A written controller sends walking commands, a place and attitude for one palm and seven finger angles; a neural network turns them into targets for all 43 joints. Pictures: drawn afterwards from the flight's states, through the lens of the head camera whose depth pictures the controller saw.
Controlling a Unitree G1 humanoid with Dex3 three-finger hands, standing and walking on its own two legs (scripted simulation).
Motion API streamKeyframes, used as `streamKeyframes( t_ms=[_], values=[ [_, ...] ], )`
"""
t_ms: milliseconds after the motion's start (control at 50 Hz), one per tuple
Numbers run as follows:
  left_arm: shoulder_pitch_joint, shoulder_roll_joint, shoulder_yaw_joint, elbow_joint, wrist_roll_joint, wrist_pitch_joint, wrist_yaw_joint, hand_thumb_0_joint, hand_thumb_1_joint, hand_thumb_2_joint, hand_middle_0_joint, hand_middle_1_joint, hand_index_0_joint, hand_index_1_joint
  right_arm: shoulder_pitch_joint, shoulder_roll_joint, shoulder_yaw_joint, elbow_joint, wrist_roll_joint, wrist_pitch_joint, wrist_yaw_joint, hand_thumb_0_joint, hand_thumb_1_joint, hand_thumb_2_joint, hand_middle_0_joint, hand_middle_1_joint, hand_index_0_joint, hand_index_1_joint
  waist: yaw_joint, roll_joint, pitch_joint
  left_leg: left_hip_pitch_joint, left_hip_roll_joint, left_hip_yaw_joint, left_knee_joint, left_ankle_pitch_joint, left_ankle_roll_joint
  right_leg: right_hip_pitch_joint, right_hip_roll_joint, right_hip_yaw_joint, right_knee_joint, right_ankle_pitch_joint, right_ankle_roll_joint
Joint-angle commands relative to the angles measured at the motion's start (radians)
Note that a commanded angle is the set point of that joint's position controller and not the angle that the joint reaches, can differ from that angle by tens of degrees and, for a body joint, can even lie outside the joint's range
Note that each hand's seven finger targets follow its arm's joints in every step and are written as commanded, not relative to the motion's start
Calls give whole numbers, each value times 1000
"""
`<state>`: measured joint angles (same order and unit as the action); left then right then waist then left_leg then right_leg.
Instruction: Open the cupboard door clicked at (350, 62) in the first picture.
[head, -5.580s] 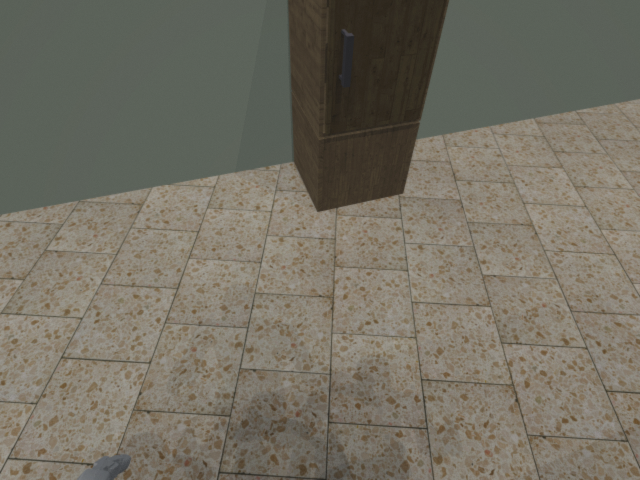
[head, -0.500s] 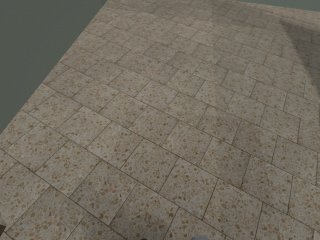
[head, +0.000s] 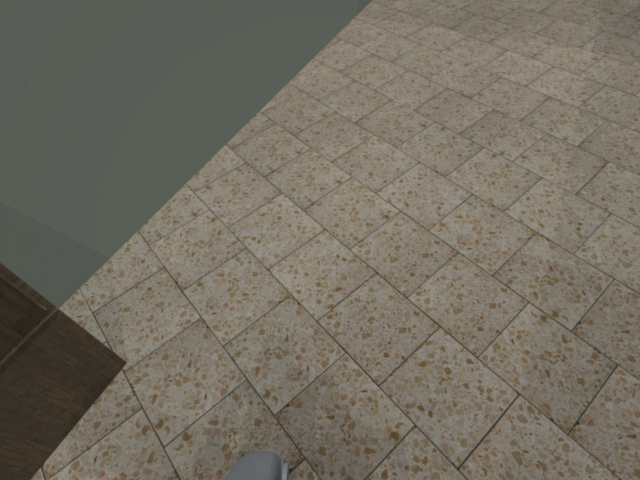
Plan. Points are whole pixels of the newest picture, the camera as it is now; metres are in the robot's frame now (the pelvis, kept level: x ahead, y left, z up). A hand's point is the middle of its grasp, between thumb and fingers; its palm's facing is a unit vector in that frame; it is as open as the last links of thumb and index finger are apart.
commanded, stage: turn to face it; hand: left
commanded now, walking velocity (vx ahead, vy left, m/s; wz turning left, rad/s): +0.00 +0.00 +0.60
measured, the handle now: out of the picture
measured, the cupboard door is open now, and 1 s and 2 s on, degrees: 0 0 0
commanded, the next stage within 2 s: take the last steps up to it in 1.70 s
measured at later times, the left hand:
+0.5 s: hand out of the picture +0.04 +0.27 -0.16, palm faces +0.33 -0.90 -0.29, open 7.4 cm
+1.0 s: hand out of the picture -0.06 +0.19 -0.16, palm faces +0.60 -0.75 -0.27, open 7.4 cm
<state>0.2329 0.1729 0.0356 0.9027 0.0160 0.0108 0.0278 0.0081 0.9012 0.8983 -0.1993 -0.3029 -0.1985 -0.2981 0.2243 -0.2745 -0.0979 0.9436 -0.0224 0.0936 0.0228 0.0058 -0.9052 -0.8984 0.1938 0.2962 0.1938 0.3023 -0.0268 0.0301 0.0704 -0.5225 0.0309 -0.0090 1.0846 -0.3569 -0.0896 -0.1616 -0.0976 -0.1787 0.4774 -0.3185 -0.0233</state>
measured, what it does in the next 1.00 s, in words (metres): steps on the spot, turning left: left foot, then right foot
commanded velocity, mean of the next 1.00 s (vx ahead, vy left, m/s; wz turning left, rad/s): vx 0.00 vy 0.00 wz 0.60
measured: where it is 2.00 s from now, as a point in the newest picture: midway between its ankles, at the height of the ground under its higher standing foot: outside the picture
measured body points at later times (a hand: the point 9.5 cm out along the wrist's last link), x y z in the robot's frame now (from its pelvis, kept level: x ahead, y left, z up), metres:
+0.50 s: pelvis +0.01 +0.03 -0.01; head +0.05 +0.04 +0.44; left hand +0.02 +0.32 -0.14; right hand +0.18 -0.19 -0.14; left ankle -0.03 +0.15 -0.74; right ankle +0.05 -0.12 -0.70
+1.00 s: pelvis +0.01 -0.01 -0.01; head +0.05 +0.01 +0.44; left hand -0.09 +0.23 -0.14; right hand +0.23 -0.18 -0.16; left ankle -0.07 +0.11 -0.70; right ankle +0.07 -0.09 -0.74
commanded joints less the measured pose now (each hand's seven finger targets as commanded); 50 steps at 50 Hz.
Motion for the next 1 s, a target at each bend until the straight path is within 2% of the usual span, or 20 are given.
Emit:
streamKeyframes(
  t_ms=[0,100,140,160,180,200,220,280,320,460,540,560,580,600,620,640,680,720,840,980],
  values=[
    [94,229,55,-41,12,-17,5,0,900,900,-200,-300,-200,-300,-150,-35,7,-113,3,-35,7,0,-900,-900,200,300,200,300,76,-236,-47,-47,9,75,-143,-65,-3,144,-244,119,-72,638,-73],
    [87,259,70,-35,15,-5,2,0,900,900,-200,-300,-200,-300,-154,-34,18,-117,11,-50,7,0,-900,-900,200,300,200,300,83,-307,-94,111,-13,140,-385,-60,32,153,-258,69,10,702,-56],
    [65,265,74,-39,8,-4,-1,0,900,900,-200,-300,-200,-300,-90,-60,12,-107,7,-60,2,0,-900,-900,200,300,200,300,41,-259,-138,237,-27,154,-562,70,48,127,-243,16,116,681,-16],
    [54,255,75,-45,-2,-3,-4,0,900,900,-200,-300,-200,-300,-14,-105,-1,-87,3,-70,1,0,-900,-900,200,300,200,300,-6,-164,-198,423,5,111,-687,262,71,29,-228,-10,275,597,26],
    [37,199,67,-84,-10,-3,-13,0,900,900,-200,-300,-200,-300,62,-223,-31,-77,-2,-82,-7,0,-900,-900,200,300,200,300,-52,134,-264,667,247,-196,-691,638,180,-268,-100,-37,505,108,101],
    [-29,158,42,-125,-6,1,-12,0,900,900,-200,-300,-200,-300,127,-282,-44,-55,16,-77,-12,0,-900,-900,200,300,200,300,-75,257,-272,713,391,-343,-653,1055,286,-435,-35,56,654,-342,128],
    [-47,180,51,-130,0,12,-5,0,900,900,-200,-300,-200,-300,122,-254,-37,-45,15,-71,-14,0,-900,-900,200,300,200,300,-65,156,-248,652,393,-250,-640,958,316,-436,-59,121,698,-331,116],
    [-72,177,61,-92,-2,21,-13,0,900,900,-200,-300,-200,-300,-54,-172,-12,-91,4,-76,-32,0,-900,-900,200,300,200,300,-10,187,-101,421,232,-171,-686,730,246,-402,-50,161,695,-158,128],
    [-37,171,61,-78,-1,21,-22,0,900,900,-200,-300,-200,-300,-91,-163,-7,-106,4,-81,-30,0,-900,-900,200,300,200,300,14,157,-97,378,185,-141,-701,645,222,-359,-27,148,654,-106,134],
    [-89,158,48,-119,-6,17,-15,0,900,900,-200,-300,-200,-300,-62,-182,-22,-109,-2,-73,-24,0,-900,-900,200,300,200,300,-1,139,-112,368,178,-258,-686,565,249,-276,31,148,370,-119,136],
    [5,170,52,-107,-12,-4,-12,0,900,900,-200,-300,-200,-300,-108,-179,-27,-127,4,-67,-22,0,-900,-900,200,300,200,300,51,139,-142,255,127,-294,-582,531,200,-40,72,126,54,60,122],
    [60,211,60,-99,-7,-17,-8,0,900,900,-200,-300,-200,-300,-106,-145,-23,-134,11,-68,-19,0,-900,-900,200,300,200,300,79,43,-167,165,68,-258,-490,364,147,101,6,179,-100,162,113],
    [76,325,81,-101,13,-30,4,0,900,900,-200,-300,-200,-300,-60,-56,-8,-149,18,-70,-13,0,-900,-900,200,300,200,300,78,-304,-194,-41,-84,-84,-243,-73,54,249,-293,468,-190,282,22],
    [68,362,81,-109,7,-21,7,0,900,900,-200,-300,-200,-300,-75,-85,-15,-164,12,-62,-15,0,-900,-900,200,300,200,300,82,-342,-183,-54,-81,-67,-34,-279,39,128,-439,563,-191,387,-82],
    [23,302,72,-117,5,-20,10,0,900,900,-200,-300,-200,-300,-67,-108,-22,-147,7,-53,-14,0,-900,-900,200,300,200,300,59,-243,-153,-39,-42,-109,85,-217,51,53,-385,469,-186,294,-104],
    [-39,261,64,-129,3,-21,10,0,900,900,-200,-300,-200,-300,-63,-100,-24,-122,3,-46,-7,0,-900,-900,200,300,200,300,36,-274,-90,-49,-21,-100,135,-158,48,-17,-332,412,-203,216,-80],
    [-98,209,43,-145,2,-20,4,0,900,900,-200,-300,-200,-300,-36,-89,-20,-88,-2,-38,6,0,-900,-900,200,300,200,300,4,-210,-38,-51,-3,-47,187,-32,28,-38,-237,252,-173,242,-50],
    [-76,196,39,-140,3,-25,5,0,900,900,-200,-300,-200,-300,-15,-68,-14,-75,1,-34,12,0,-900,-900,200,300,200,300,5,-213,-48,-46,0,-20,158,13,15,-2,-213,164,-159,320,-34],
    [30,224,48,-93,8,-19,8,0,900,900,-200,-300,-200,-300,-98,-56,-1,-86,4,-26,12,0,-900,-900,200,300,200,300,55,-202,-61,-33,23,39,-5,-30,-1,83,-264,106,-154,367,-72],
    [26,267,71,-68,17,-3,3,0,900,900,-200,-300,-200,-300,-111,-35,15,-102,12,-49,12,0,-900,-900,200,300,200,300,65,-240,-95,135,23,123,-329,-71,35,46,-317,49,-75,356,-81]
  ],
)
